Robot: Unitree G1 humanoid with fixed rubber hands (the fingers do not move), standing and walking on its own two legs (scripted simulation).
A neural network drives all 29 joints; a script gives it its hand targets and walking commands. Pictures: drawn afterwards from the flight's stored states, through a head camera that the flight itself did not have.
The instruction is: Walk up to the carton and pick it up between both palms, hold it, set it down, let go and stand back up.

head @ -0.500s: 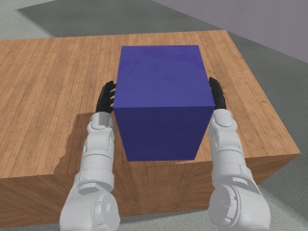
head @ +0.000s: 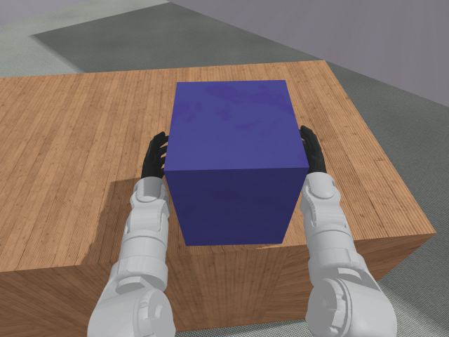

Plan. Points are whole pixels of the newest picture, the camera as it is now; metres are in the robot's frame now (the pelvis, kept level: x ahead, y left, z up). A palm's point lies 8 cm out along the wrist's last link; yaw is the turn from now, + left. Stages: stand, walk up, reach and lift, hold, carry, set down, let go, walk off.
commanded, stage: reach and lift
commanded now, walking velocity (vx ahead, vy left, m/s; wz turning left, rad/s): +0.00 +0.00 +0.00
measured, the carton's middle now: (232, 167) +0.44 -0.02 +0.06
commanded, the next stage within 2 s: none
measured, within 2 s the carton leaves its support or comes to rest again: leaves its support in 0.10 s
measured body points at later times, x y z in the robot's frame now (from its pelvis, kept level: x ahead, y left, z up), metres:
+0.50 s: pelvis -0.02 +0.01 +0.00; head -0.02 -0.01 +0.45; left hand +0.41 +0.13 +0.14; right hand +0.41 -0.17 +0.15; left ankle -0.06 +0.10 -0.75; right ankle -0.05 -0.11 -0.75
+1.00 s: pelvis -0.05 -0.01 +0.00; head -0.07 -0.02 +0.45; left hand +0.37 +0.12 +0.17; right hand +0.37 -0.17 +0.17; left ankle -0.06 +0.10 -0.75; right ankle -0.05 -0.11 -0.75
